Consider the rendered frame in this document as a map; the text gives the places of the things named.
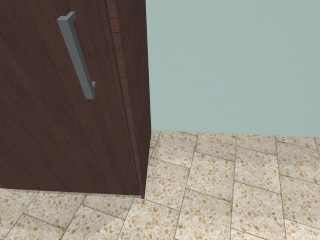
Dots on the handle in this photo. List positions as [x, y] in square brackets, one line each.
[72, 43]

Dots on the wardrobe door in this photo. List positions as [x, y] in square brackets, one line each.
[51, 137]

